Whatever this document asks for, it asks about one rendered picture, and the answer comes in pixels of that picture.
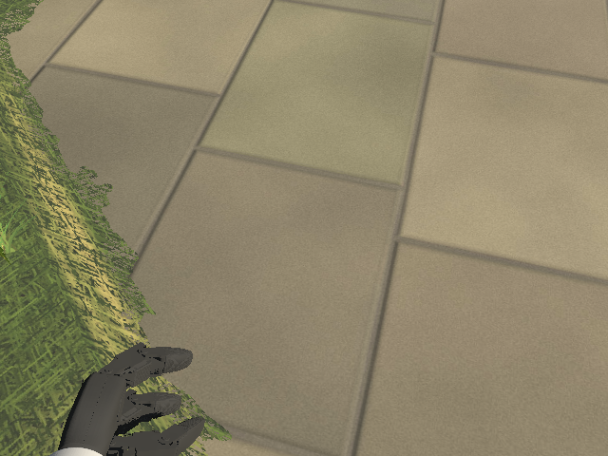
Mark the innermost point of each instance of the left robot hand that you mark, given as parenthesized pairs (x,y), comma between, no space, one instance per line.
(103,408)

